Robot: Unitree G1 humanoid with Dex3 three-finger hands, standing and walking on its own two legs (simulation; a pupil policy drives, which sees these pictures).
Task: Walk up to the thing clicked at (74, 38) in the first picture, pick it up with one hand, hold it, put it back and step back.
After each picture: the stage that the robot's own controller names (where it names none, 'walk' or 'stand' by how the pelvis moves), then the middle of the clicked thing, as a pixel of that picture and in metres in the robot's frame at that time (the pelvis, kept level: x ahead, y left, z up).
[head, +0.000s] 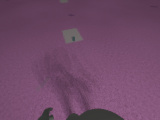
stand; (73, 38) +1.86 +0.48 -0.72
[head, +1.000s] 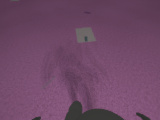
walk; (86, 39) +1.76 +0.24 -0.71
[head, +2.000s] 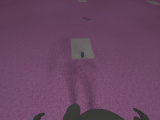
walk; (82, 55) +1.19 +0.17 -0.69
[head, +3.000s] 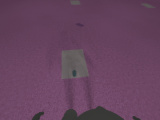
walk; (74, 73) +0.75 +0.21 -0.71
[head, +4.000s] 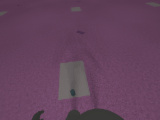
walk; (72, 92) +0.46 +0.25 -0.69
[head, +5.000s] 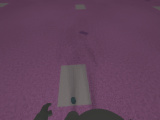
stand; (73, 100) +0.34 +0.18 -0.71
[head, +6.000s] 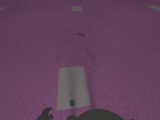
stand; (72, 103) +0.32 +0.20 -0.72
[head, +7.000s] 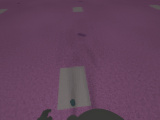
stand; (72, 102) +0.32 +0.21 -0.73
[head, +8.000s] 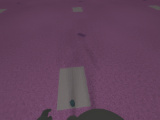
stand; (72, 103) +0.32 +0.21 -0.73
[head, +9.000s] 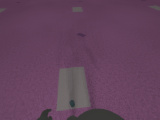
stand; (72, 103) +0.31 +0.21 -0.73
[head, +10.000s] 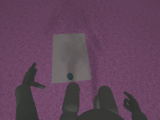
go down; (70, 76) +0.37 +0.19 -0.49
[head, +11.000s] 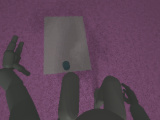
go down; (66, 65) +0.41 +0.21 -0.32
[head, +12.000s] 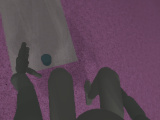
close in; (46, 60) +0.40 +0.24 -0.23
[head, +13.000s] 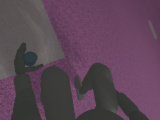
close; (30, 59) +0.40 +0.26 -0.22
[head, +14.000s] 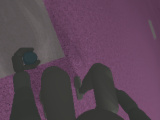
lift; (29, 59) +0.38 +0.26 -0.23
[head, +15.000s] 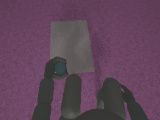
lift; (61, 69) +0.32 +0.21 -0.04
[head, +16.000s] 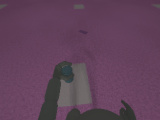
hold; (68, 74) +0.33 +0.16 +0.04
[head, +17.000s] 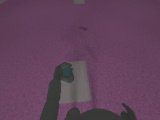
hold; (68, 75) +0.33 +0.17 +0.01
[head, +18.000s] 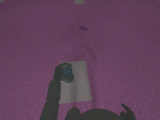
hold; (68, 75) +0.33 +0.17 +0.01
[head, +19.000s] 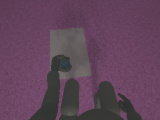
crouch; (65, 65) +0.39 +0.18 -0.08
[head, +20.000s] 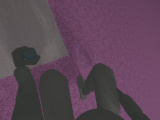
lower; (31, 57) +0.41 +0.26 -0.22
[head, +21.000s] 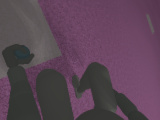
lower; (23, 55) +0.42 +0.27 -0.23
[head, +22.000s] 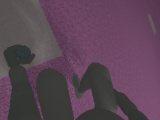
lower; (24, 55) +0.41 +0.27 -0.23
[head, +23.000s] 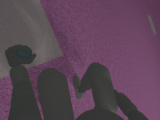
lower; (25, 55) +0.41 +0.27 -0.23
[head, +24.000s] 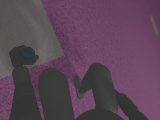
loosen; (28, 56) +0.41 +0.26 -0.22
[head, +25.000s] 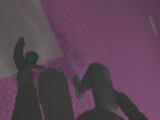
withdraw; (31, 59) +0.40 +0.24 -0.23
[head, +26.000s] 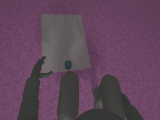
walk; (68, 65) +0.42 +0.19 -0.31
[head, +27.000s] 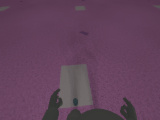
stand; (75, 102) +0.34 +0.15 -0.66
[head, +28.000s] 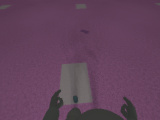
stand; (75, 99) +0.36 +0.16 -0.67
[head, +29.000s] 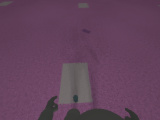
stand; (75, 98) +0.35 +0.15 -0.69
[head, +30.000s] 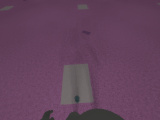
walk; (77, 99) +0.36 +0.16 -0.72
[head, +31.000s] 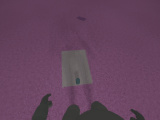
walk; (77, 81) +0.51 +0.12 -0.70
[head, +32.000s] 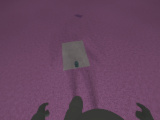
walk; (76, 64) +0.83 +0.26 -0.68
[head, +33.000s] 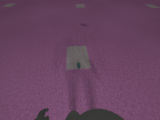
stand; (78, 65) +0.98 +0.20 -0.71
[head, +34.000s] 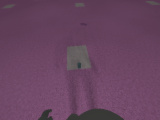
stand; (79, 65) +0.98 +0.21 -0.73
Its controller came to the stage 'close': yes
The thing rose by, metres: 0.72
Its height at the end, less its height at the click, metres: +0.00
